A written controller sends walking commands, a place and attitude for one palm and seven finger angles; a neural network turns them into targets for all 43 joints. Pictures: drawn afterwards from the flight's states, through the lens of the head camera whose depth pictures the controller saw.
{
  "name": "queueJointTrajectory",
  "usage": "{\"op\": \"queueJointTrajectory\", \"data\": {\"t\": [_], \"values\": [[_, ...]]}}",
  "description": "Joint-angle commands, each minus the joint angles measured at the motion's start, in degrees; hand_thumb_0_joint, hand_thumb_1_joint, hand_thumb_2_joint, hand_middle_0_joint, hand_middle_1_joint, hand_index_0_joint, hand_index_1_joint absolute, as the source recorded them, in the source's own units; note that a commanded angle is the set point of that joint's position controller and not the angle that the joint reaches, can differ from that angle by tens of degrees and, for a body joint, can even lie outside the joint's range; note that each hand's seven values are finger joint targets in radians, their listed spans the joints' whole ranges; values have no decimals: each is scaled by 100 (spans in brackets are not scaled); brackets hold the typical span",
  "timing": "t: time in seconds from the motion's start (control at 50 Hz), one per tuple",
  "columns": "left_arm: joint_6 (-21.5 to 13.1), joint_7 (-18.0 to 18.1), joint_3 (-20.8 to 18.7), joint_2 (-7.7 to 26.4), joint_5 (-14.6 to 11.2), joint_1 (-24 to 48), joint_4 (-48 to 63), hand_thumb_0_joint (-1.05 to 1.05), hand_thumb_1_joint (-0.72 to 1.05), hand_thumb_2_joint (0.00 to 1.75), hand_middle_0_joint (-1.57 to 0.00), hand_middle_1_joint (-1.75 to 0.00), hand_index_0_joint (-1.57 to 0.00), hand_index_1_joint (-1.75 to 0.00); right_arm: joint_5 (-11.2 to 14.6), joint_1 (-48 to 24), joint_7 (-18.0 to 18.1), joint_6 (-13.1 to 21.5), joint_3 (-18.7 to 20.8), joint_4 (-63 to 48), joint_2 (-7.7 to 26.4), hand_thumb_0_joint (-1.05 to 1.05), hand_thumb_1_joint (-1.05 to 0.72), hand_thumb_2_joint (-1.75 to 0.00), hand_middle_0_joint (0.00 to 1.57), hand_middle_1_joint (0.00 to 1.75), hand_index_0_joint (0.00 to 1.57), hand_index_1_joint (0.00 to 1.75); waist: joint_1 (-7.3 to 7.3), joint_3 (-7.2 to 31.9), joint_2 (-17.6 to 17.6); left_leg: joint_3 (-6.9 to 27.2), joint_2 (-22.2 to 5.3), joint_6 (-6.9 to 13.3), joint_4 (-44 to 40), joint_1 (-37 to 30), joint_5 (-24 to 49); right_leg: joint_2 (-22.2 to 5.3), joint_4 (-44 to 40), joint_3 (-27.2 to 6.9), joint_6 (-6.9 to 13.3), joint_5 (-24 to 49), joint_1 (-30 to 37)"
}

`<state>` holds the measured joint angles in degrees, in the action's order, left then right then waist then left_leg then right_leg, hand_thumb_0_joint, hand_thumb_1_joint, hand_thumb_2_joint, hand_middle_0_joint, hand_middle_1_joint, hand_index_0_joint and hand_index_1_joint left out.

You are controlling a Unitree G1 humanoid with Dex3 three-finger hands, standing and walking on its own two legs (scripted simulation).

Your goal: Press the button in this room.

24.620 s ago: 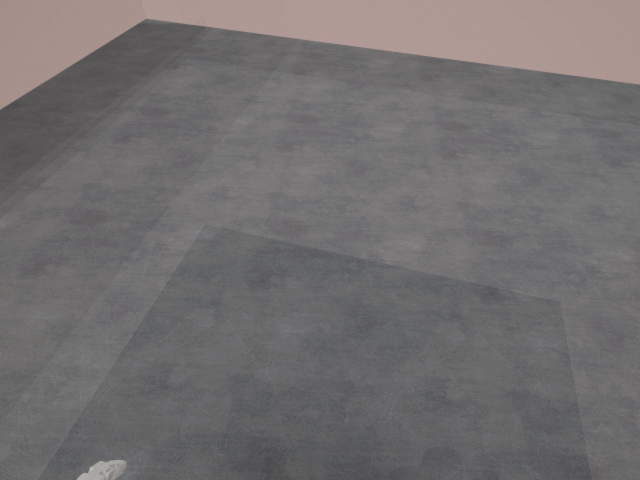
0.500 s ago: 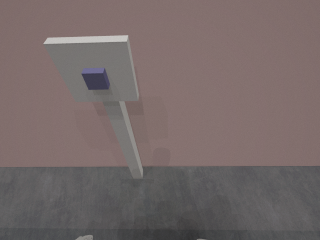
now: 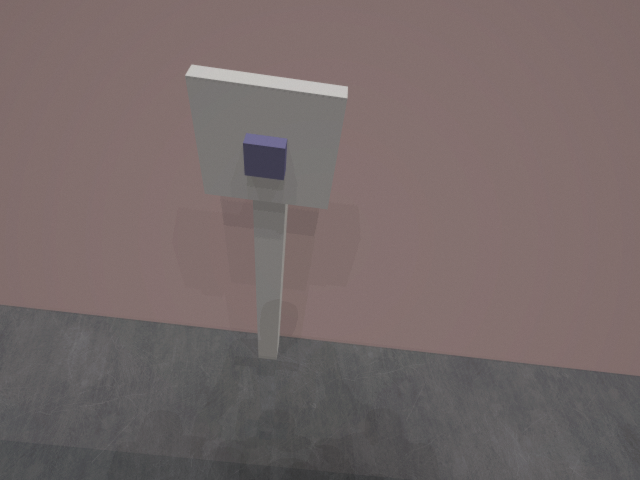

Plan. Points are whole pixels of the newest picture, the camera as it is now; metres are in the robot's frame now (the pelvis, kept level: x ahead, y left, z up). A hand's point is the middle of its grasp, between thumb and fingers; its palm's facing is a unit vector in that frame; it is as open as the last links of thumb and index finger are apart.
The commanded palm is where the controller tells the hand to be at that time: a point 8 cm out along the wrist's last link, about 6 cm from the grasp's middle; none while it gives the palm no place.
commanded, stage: come to a stop and stand still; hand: left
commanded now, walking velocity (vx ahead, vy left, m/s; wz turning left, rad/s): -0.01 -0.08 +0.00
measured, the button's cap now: (265, 155) +0.53 +0.14 +0.09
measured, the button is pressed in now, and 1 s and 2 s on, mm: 0 0 0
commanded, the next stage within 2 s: look again from close up in 0.76 s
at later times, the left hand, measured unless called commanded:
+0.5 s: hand out of the picture +0.03 +0.12 -0.18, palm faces -0.02 -0.97 -0.23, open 7.2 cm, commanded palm none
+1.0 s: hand out of the picture -0.04 +0.10 -0.19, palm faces +0.01 -0.99 -0.15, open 7.4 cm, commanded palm none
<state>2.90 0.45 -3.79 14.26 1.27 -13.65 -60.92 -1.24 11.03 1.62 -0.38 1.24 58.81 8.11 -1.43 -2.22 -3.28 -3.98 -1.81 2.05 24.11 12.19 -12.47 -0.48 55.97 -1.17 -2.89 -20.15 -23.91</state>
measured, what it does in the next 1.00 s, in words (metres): steps on the spot: right foot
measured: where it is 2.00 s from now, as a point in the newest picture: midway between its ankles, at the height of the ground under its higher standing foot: outside the picture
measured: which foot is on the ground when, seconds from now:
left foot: down 0.00-1.00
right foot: up 0.00-0.28, down 0.30-1.00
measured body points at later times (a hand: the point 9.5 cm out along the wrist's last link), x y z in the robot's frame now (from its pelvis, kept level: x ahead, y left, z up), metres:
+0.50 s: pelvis -0.02 -0.06 -0.01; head -0.02 -0.07 +0.44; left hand +0.03 +0.17 -0.16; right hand -0.06 -0.28 -0.17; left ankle +0.01 +0.09 -0.75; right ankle -0.04 -0.16 -0.75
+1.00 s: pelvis -0.01 -0.05 -0.01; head +0.00 -0.04 +0.44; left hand -0.04 +0.15 -0.18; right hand +0.01 -0.28 -0.16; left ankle +0.00 +0.08 -0.75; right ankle -0.04 -0.16 -0.75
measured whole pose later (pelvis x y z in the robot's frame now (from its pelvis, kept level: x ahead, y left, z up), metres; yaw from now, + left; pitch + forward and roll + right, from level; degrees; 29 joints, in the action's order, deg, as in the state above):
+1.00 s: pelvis -0.01 -0.05 -0.01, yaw -1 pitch -1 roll -1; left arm -1.9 3.3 0.4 6.1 1.0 -19.6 -64.0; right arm -0.6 14.3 1.3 0.5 0.8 61.2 9.5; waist -0.1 -2.7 -0.4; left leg -2.1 -3.8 -1.4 30.4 14.1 -14.9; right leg -0.4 28.4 3.4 0.2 -17.8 -9.2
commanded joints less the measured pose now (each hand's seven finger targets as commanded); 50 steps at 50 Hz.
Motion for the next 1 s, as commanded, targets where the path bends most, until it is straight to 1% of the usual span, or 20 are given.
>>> {"op": "queueJointTrajectory", "data": {"t": [0.0, 0.08, 0.14, 0.2, 0.24, 0.26, 0.28, 0.3, 0.32, 0.34, 0.4, 0.46, 0.52, 0.68, 0.82, 0.84, 0.86, 0.9, 0.94, 0.98], "values": [[-126, -30, 3, 211, 0, -133, 196, 0, 90, 90, -20, -30, -20, -30, 25, 568, 155, 163, 284, -47, 1055, 0, -90, -90, 20, 30, 20, 30, 298, 421, 1001, 1096, -1538, 517, -792, -1309, 2493, -214, 15, -117, -106, -144, -647], [-110, -14, 70, 119, -43, 58, 185, 0, 90, 90, -20, -30, -20, -30, 26, 846, 166, 119, 328, 161, 1121, 0, -90, -90, 20, 30, 20, 30, 442, 507, 1211, 1057, -1618, 646, -511, -1600, 3585, -267, -647, 98, -111, -574, -365], [-118, 2, 123, -6, -64, 151, 126, 0, 90, 90, -20, -30, -20, -30, 4, 755, 117, 70, 354, 253, 1142, 0, -90, -90, 20, 30, 20, 30, 447, 406, 1400, 1031, -1518, 624, -569, -1076, 2899, -259, -1328, 258, -29, -699, 195], [-157, 34, 160, -47, -83, -161, -61, 0, 90, 90, -20, -30, -20, -30, 16, 552, 71, 67, 352, 313, 1098, 0, -90, -90, 20, 30, 20, 30, 268, 416, 1469, 1028, -1342, 489, -577, -575, 2061, -193, -2321, 425, 66, -159, 904], [-216, 69, 178, -18, -61, -559, -237, 0, 90, 90, -20, -30, -20, -30, 65, 462, 45, 57, 341, 345, 977, 0, -90, -90, 20, 30, 20, 30, 63, 445, 1119, 805, -1052, 195, -282, -94, 1139, -267, -3514, 487, 83, 907, 1687], [-273, 110, 183, 201, -41, -514, -248, 0, 90, 90, -20, -30, -20, -30, 102, 569, 8, 60, 290, 369, 745, 0, -90, -90, 20, 30, 20, 30, 115, 404, 551, 644, -768, -63, -3, 379, 566, -632, -3857, 16, 201, 1148, 2106], [-318, 139, 187, 397, -41, -379, -224, 0, 90, 90, -20, -30, -20, -30, 129, 572, -22, 50, 199, 340, 444, 0, -90, -90, 20, 30, 20, 30, 181, 237, -138, 253, -423, -286, 130, 622, -265, -1274, -4022, -487, 443, 1079, 1937], [-319, 136, 214, 518, -60, -186, -161, 0, 90, 90, -20, -30, -20, -30, 109, 522, -72, 25, 143, 333, 315, 0, -90, -90, 20, 30, 20, 30, 222, 66, -173, 164, -231, -362, 140, 423, -644, -1532, -4139, -576, 613, 683, 1364], [-367, 137, 160, 550, -61, -114, -147, 0, 90, 90, -20, -30, -20, -30, 41, 476, -49, -53, 130, 347, 305, 0, -90, -90, 20, 30, 20, 30, 165, -151, -1091, 111, -209, -384, 282, 310, -768, -1424, -4437, -790, 719, 193, 881], [-360, 140, 192, 436, -57, -33, -129, 0, 90, 90, -20, -30, -20, -30, 19, 497, -49, -69, 138, 370, 405, 0, -90, -90, 20, 30, 20, 30, 163, -468, -1167, 163, -254, -359, 388, 286, -692, -1363, -4542, -764, 770, -2, 610], [-387, 146, 267, 176, -105, -50, -143, 0, 90, 90, -20, -30, -20, -30, 31, 926, -32, 6, 84, 645, 363, 0, -90, -90, 20, 30, 20, 30, 287, -282, -258, 213, -341, -344, 4, -137, 376, -958, -3998, -277, 638, 889, 845], [-353, 158, 256, 154, -99, -113, -127, 0, 90, 90, -20, -30, -20, -30, 49, 891, -39, -4, 95, 681, 432, 0, -90, -90, 20, 30, 20, 30, 208, -445, -116, 244, -402, -384, -73, -155, 258, -775, -4155, -201, 493, 42, 691], [-356, 149, 241, 128, -105, -223, -124, 0, 90, 90, -20, -30, -20, -30, 42, 925, -23, 4, 76, 691, 361, 0, -90, -90, 20, 30, 20, 30, 203, -490, 197, 232, -419, -368, -126, -139, 423, -737, -4149, -225, 486, 176, 747], [-410, 169, 258, 24, -100, -489, -214, 0, 90, 90, -20, -30, -20, -30, 72, 947, 22, 57, 74, 692, 382, 0, -90, -90, 20, 30, 20, 30, 201, -130, 322, 253, -498, -351, -171, -358, 845, -671, -3900, -57, 444, 1320, 1173], [-418, 183, 285, -85, -88, -690, -310, 0, 90, 90, -20, -30, -20, -30, 86, 858, 46, 69, 71, 660, 400, 0, -90, -90, 20, 30, 20, 30, 189, -232, 322, 265, -511, -309, -223, -482, 827, -632, -3894, -9, 413, 1328, 1104], [-574, 389, 263, 44, 22, -1169, -452, 0, 90, 90, -20, -30, -20, -30, 96, 151, -26, 171, 33, 218, 547, 0, -90, -90, 20, 30, 20, 30, -105, -390, 82, 52, -415, -415, 1191, 353, 345, -1028, -3784, -611, 151, 4152, 1178], [-658, 383, 232, 253, 10, -1000, -345, 0, 90, 90, -20, -30, -20, -30, 89, 240, -55, 145, -20, -85, 313, 0, -90, -90, 20, 30, 20, 30, 187, -103, -68, 106, -239, -368, 1030, 499, -285, -1315, -3405, -470, 329, 5698, 1661], [-677, 351, 247, 168, -2, -961, -96, 0, 90, 90, -20, -30, -20, -30, 89, 746, -21, 206, -5, -67, 306, 0, -90, -90, 20, 30, 20, 30, 230, 1032, -698, 161, -88, -213, 694, 346, -217, -1120, -2766, -178, 595, 6071, 2567], [-602, 329, 260, 59, -39, -914, 17, 0, 90, 90, -20, -30, -20, -30, 96, 765, 6, 210, 12, -49, 467, 0, -90, -90, 20, 30, 20, 30, 229, 845, -358, 263, -229, -129, 450, -8, 721, -857, -2711, -31, 535, 4597, 2047], [-475, 296, 284, -13, -14, -869, 85, 0, 90, 90, -20, -30, -20, -30, 67, 709, 16, 208, 10, -36, 578, 0, -90, -90, 20, 30, 20, 30, 177, 284, 843, 429, -461, -96, 516, -92, 1836, -594, -2807, 104, 480, 2473, 1355]]}}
